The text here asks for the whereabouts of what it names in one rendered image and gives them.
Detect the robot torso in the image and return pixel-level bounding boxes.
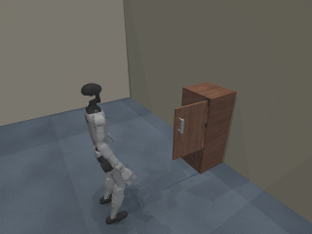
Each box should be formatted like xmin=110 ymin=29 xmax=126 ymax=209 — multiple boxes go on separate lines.
xmin=84 ymin=109 xmax=108 ymax=163

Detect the handle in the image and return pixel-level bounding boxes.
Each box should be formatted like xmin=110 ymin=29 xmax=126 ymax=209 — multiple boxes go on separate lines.
xmin=178 ymin=118 xmax=184 ymax=134

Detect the robot right forearm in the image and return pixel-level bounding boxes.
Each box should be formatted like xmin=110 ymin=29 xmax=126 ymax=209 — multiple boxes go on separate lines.
xmin=99 ymin=144 xmax=125 ymax=173

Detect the cupboard door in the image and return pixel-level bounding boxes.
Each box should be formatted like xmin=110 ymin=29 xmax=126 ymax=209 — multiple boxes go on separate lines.
xmin=172 ymin=100 xmax=208 ymax=160

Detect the right robot upper arm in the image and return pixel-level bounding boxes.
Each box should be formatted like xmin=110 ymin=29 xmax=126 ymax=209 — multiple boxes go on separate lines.
xmin=93 ymin=114 xmax=109 ymax=152

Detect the robot right foot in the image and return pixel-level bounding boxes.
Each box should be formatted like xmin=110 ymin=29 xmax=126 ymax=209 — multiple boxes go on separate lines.
xmin=106 ymin=211 xmax=128 ymax=225

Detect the robot right hand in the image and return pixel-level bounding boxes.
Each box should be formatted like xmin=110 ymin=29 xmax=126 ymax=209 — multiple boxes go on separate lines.
xmin=120 ymin=168 xmax=137 ymax=186

